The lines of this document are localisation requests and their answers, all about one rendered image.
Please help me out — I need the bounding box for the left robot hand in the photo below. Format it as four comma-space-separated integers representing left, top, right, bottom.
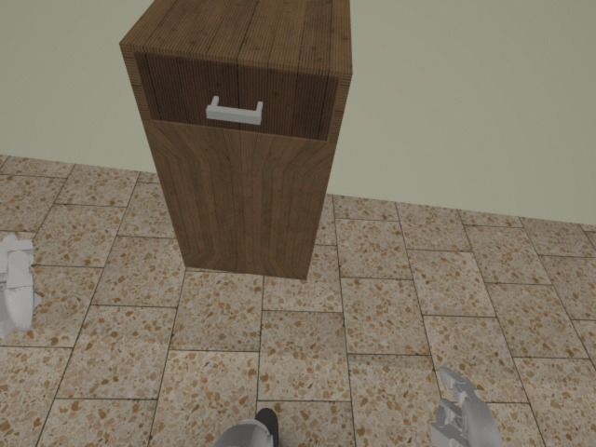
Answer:
0, 233, 42, 339

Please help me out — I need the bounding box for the robot left shin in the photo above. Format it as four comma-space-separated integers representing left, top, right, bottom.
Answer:
241, 419, 270, 435

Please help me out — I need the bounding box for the cabinet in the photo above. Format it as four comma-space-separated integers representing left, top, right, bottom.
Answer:
119, 0, 353, 280

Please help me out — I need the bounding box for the robot left foot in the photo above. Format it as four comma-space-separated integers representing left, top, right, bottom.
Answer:
255, 408, 278, 447

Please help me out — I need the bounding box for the drawer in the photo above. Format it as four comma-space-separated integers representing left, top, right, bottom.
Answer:
134, 51, 339, 141

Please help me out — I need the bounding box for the handle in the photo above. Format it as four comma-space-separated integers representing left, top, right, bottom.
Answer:
206, 96, 263, 125

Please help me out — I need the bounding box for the right robot hand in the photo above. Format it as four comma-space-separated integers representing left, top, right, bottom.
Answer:
430, 366, 504, 447

